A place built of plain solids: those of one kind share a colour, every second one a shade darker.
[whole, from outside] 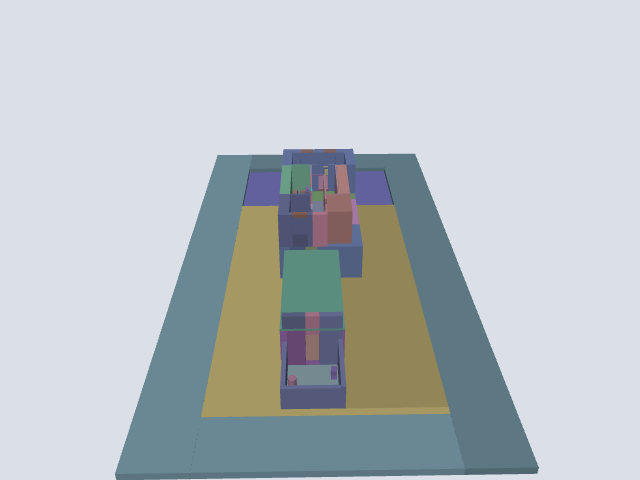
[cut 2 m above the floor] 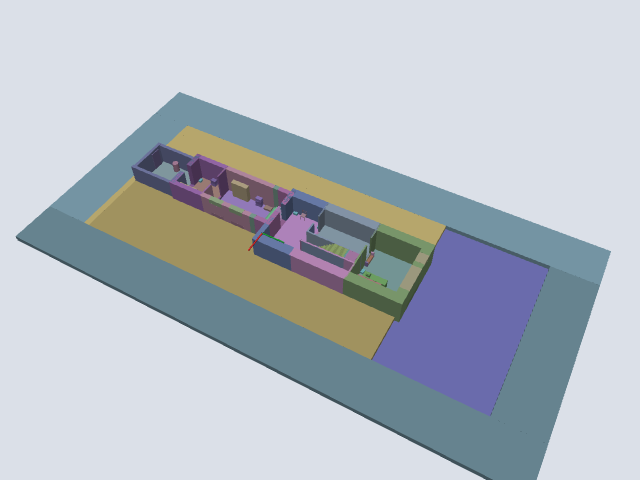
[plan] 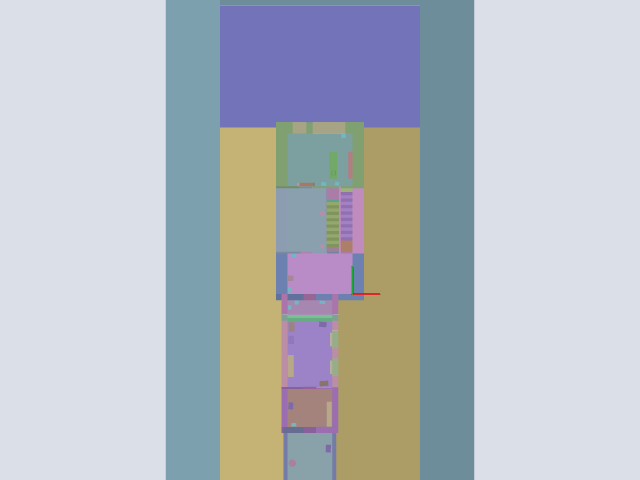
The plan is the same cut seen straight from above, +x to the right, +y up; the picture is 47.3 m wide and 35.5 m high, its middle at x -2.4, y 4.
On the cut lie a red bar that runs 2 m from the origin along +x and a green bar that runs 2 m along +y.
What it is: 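A small shop in a terrace of about 1900; a sales room behind a shop front, a store passage, a back shop and a yard; stock rooms over it and a cellar under it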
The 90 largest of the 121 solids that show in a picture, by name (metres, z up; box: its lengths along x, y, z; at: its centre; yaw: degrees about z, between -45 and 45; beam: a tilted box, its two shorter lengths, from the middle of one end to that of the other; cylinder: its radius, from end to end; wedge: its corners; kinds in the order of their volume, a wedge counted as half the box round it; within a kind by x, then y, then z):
{
 "ground_garden_1": {"box": [4.0, 44.59, 0.5], "at": [-11.8, 3.08, -0.27]},
 "ground_garden_2": {"box": [14.8, 4.0, 0.5], "at": [-2.4, -17.22, -0.27]},
 "ground_garden_3": {"box": [14.8, 4.0, 0.5], "at": [-2.4, 23.37, -0.27]},
 "ground_garden_4": {"box": [4.0, 44.59, 0.5], "at": [7.0, 3.08, -0.27]},
 "ground_side_1": {"box": [4.15, 12.77, 0.5], "at": [-7.72, 5.93, -0.27]},
 "ground_side_2": {"box": [4.55, 9.82, 0.5], "at": [-7.53, -5.36, -0.27]},
 "ground_side_3": {"box": [4.7, 4.4, 0.5], "at": [-7.45, -12.47, -0.27]},
 "ground_side_4": {"box": [14.8, 0.55, 0.5], "at": [-2.4, -14.95, -0.27]},
 "ground_side_5": {"box": [6.2, 4.4, 0.5], "at": [1.9, -12.47, -0.27]},
 "ground_side_6": {"box": [6.05, 9.82, 0.5], "at": [1.98, -5.36, -0.27]},
 "ground_side_7": {"box": [4.15, 12.77, 0.5], "at": [2.92, 5.93, -0.27]},
 "floor_workroom_1": {"box": [3.3, 4.91, 3.25], "at": [-3.15, -4.43, -2.25]},
 "floor_yard_1": {"box": [3.3, 4.1, 3.44], "at": [-3.15, -12.32, -2.16]},
 "wall_sales_1": {"box": [0.85, 4.89, 3.54], "at": [-5.22, 10.28, 1.1]},
 "wall_sales_2": {"box": [1.24, 0.85, 3.54], "at": [-5.03, 12.29, 1.1]},
 "wall_sales_3": {"box": [1.8, 0.14, 3.54], "at": [-4.75, 7.9, 1.1]},
 "wall_sales_4": {"box": [1.0, 0.81, 2.15], "at": [-3.91, 12.32, 0.66]},
 "wall_sales_5": {"box": [0.48, 0.85, 3.54], "at": [-3.17, 12.29, 1.1]},
 "wall_sales_6": {"box": [2.4, 0.6, 1.75], "at": [-1.73, 12.42, 1.08]},
 "wall_sales_7": {"box": [3.85, 0.14, 3.54], "at": [-1.07, 7.9, 1.1]},
 "wall_sales_8": {"box": [1.38, 0.85, 3.54], "at": [0.16, 12.29, 1.1]},
 "wall_sales_9": {"box": [0.85, 4.89, 3.54], "at": [0.42, 10.28, 1.1]},
 "ground_street_1": {"box": [14.8, 9.05, 0.3], "at": [-2.4, 16.84, -0.59]},
 "wall_front_1": {"box": [0.85, 3.75, 2.8], "at": [-5.22, 10.84, 4.27]},
 "wall_front_2": {"box": [1.62, 0.85, 2.8], "at": [-4.84, 12.29, 4.27]},
 "wall_front_3": {"box": [3.21, 0.14, 2.8], "at": [-4.05, 9.04, 4.27]},
 "wall_front_4": {"box": [1.15, 0.6, 1.45], "at": [-3.46, 12.42, 4.9]},
 "wall_front_5": {"box": [0.96, 0.85, 2.8], "at": [-2.4, 12.29, 4.27]},
 "wall_front_6": {"box": [1.15, 0.6, 1.45], "at": [-1.34, 12.42, 4.9]},
 "wall_front_7": {"box": [2.45, 0.14, 2.8], "at": [-0.37, 9.04, 4.27]},
 "wall_front_8": {"box": [1.62, 0.85, 2.8], "at": [0.04, 12.29, 4.27]},
 "wall_front_9": {"box": [0.85, 3.75, 2.8], "at": [0.42, 10.84, 4.27]},
 "floor_wingstore_1": {"box": [3.3, 2.8, 3.46], "at": [-3.15, -8.42, -2.15]},
 "wall_wingstore_1": {"box": [0.45, 3.39, 5.9], "at": [-5.03, -8.57, -0.53]},
 "wall_wingstore_2": {"box": [1.6, 0.14, 5.9], "at": [-4.45, -6.95, -0.53]},
 "wall_wingstore_3": {"box": [1.65, 0.45, 5.9], "at": [-4.42, -10.04, -0.53]},
 "wall_wingstore_4": {"box": [0.9, 0.45, 3.06], "at": [-3.15, -10.04, -1.95]},
 "wall_wingstore_5": {"box": [1.65, 0.45, 5.9], "at": [-1.88, -10.04, -0.53]},
 "wall_wingstore_6": {"box": [1.6, 0.14, 5.9], "at": [-1.85, -6.95, -0.53]},
 "wall_wingstore_7": {"box": [0.45, 3.39, 5.9], "at": [-1.27, -8.57, -0.53]},
 "wall_yard_1": {"box": [0.3, 4.85, 5.04], "at": [-4.95, -12.24, -0.96]},
 "wall_yard_2": {"box": [1.5, 0.45, 7.04], "at": [-4.35, -10.04, 0.04]},
 "wall_yard_3": {"box": [3.9, 0.3, 5.08], "at": [-3.15, -14.52, -0.94]},
 "wall_yard_4": {"box": [1.5, 0.45, 7.04], "at": [-1.95, -10.04, 0.04]},
 "wall_yard_5": {"box": [0.3, 4.85, 5.2], "at": [-1.35, -12.24, -0.88]},
 "wall_fill_press_1": {"box": [1.91, 3.0, 2.8], "at": [-0.95, 1.5, 4.27]},
 "wall_fill_press_2": {"box": [0.86, 5.83, 2.8], "at": [-0.43, 6.05, 4.27]},
 "wall_backshop_1": {"box": [0.85, 3.59, 3.12], "at": [-5.22, 1.34, 1.31]},
 "wall_backshop_2": {"box": [2.05, 0.45, 3.12], "at": [-4.62, -0.23, 1.31]},
 "wall_backshop_3": {"box": [3.55, 0.45, 3.12], "at": [-0.93, -0.23, 1.31]},
 "wall_backshop_4": {"box": [0.85, 3.59, 3.12], "at": [0.42, 1.34, 1.31]},
 "wall_workroom_1": {"box": [0.45, 5.04, 5.9], "at": [-5.03, -4.5, -0.53]},
 "wall_workroom_2": {"box": [1.6, 0.14, 5.9], "at": [-1.85, -6.95, -0.53]},
 "wall_workroom_3": {"box": [0.45, 0.96, 5.9], "at": [-1.27, -6.54, -0.53]},
 "wall_workroom_4": {"box": [0.45, 0.76, 5.9], "at": [-1.27, -4.38, -0.53]},
 "wall_workroom_5": {"box": [0.45, 0.72, 5.9], "at": [-1.27, -2.34, -0.53]},
 "wall_mid_1": {"box": [0.85, 6.11, 2.8], "at": [-5.22, 6.05, 4.27]},
 "wall_mid_2": {"box": [2.61, 0.14, 2.8], "at": [-4.34, 9.04, 4.27]},
 "wall_stairC_1": {"box": [0.14, 4.97, 3.12], "at": [-0.93, 5.49, 1.31]},
 "wall_stairC_2": {"box": [0.85, 4.97, 3.12], "at": [0.42, 5.49, 1.31]},
 "wall_store_1": {"box": [0.85, 4.97, 3.12], "at": [-5.22, 5.49, 1.31]},
 "wall_store_2": {"box": [0.14, 4.97, 3.12], "at": [-1.98, 5.49, 1.31]},
 "wall_wingtop_1": {"box": [0.45, 1.5, 5.9], "at": [-5.03, -0.75, -0.53]},
 "wall_wingtop_2": {"box": [0.9, 0.45, 3.48], "at": [-3.15, -0.23, -1.74]},
 "wall_wingtop_3": {"box": [1.65, 0.45, 5.9], "at": [-1.88, -0.23, -0.53]},
 "wall_wingtop_4": {"box": [0.45, 1.5, 5.9], "at": [-1.27, -0.75, -0.53]},
 "floor_wingtop_1": {"box": [3.3, 1.05, 3.88], "at": [-3.15, -0.97, -1.94]},
 "wall_rear_1": {"box": [0.85, 3.59, 2.8], "at": [-5.22, 1.34, 4.27]},
 "wall_rear_2": {"box": [1.09, 0.45, 2.8], "at": [-5.11, -0.23, 4.27]},
 "wall_rear_3": {"box": [2.61, 0.14, 2.8], "at": [-4.34, 3.07, 4.27]},
 "ground_side_top_1": {"box": [4.2, 9.82, 0.16], "at": [-3.15, -5.36, 2.51]},
 "floor_sales_1": {"box": [4.8, 3.9, 0.25], "at": [-2.4, 9.92, -0.54]},
 "floor_backshop_1": {"box": [4.8, 3.0, 0.25], "at": [-2.4, 1.5, -0.13]},
 "floor_front_1": {"box": [4.8, 2.77, 0.25], "at": [-2.4, 10.49, 3.2]},
 "floor_store_1": {"box": [2.75, 4.69, 0.25], "at": [-3.42, 5.49, -0.13]},
 "wall_boxU_1": {"box": [0.14, 3.84, 2.8], "at": [-1.98, 4.92, 4.27]},
 "wall_boxU_2": {"box": [0.14, 3.84, 2.8], "at": [-0.93, 4.92, 4.27]},
 "wall_head_sales_1": {"box": [1.0, 0.85, 1.14], "at": [-3.91, 12.29, 2.3]},
 "wall_head_sales_2": {"box": [2.4, 0.85, 0.92], "at": [-1.73, 12.29, 2.41]},
 "racking_1": {"box": [0.44, 1.63, 1.72], "at": [-4.56, -5.32, 0.24]},
 "racking_2": {"box": [0.39, 1.86, 1.95], "at": [-1.72, -8.88, 0.56]},
 "wall_wingsteps_1": {"box": [0.45, 0.48, 5.9], "at": [-5.03, -1.74, -0.53]},
 "wall_wingsteps_2": {"box": [0.45, 0.48, 5.9], "at": [-1.27, -1.74, -0.53]},
 "wall_fill_1": {"box": [0.91, 0.85, 3.12], "at": [-1.46, 7.4, 1.31]},
 "wall_stairU_1": {"box": [0.14, 3.98, 3.37], "at": [-0.93, 4.99, 1.43]},
 "floor_corr_1": {"box": [0.99, 6.84, 0.25], "at": [-2.54, 3.42, 2.99]},
 "wall_corr_1": {"box": [1.27, 0.45, 2.8], "at": [-2.54, -0.23, 4.27]},
 "shelving_back_1": {"box": [0.32, 2.0, 2.1], "at": [-0.16, 9.52, 0.63]},
 "floor_landing_1": {"box": [2.04, 1.99, 0.25], "at": [-2.02, 7.97, 2.99]},
 "step_flightC_1": {"box": [0.86, 0.32, 3.17], "at": [-0.43, 4.04, -1.79]}
}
